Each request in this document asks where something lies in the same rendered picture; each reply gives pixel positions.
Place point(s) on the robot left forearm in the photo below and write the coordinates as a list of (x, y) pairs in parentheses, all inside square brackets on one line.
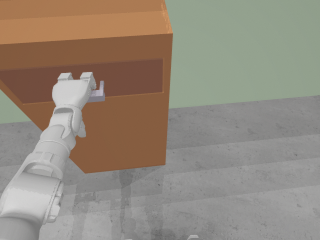
[(53, 149)]

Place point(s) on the cabinet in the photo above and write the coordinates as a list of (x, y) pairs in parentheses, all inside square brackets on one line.
[(122, 132)]

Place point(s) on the handle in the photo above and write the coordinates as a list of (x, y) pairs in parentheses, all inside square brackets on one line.
[(97, 95)]

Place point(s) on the left robot hand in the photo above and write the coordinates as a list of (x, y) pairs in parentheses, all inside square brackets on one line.
[(68, 91)]

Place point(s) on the drawer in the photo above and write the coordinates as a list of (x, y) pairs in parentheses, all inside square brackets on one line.
[(124, 77)]

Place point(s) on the robot left upper arm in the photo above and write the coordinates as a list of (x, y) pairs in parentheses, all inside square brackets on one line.
[(33, 201)]

